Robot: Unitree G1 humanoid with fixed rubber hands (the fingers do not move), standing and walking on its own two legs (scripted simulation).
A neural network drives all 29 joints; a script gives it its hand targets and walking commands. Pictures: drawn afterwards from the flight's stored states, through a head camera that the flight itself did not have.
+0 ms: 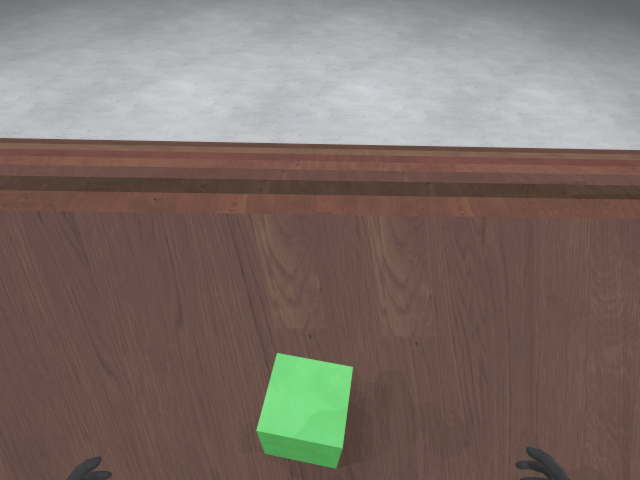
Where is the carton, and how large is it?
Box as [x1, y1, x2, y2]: [256, 353, 352, 468]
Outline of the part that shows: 277,353 256,430 264,452 268,454 335,468 342,448 352,367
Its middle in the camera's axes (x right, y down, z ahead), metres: -0.04 +0.48 +1.08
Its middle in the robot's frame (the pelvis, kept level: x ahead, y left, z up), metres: +0.38 +0.01 -0.66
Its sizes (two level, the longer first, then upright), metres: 0.210 0.200 0.250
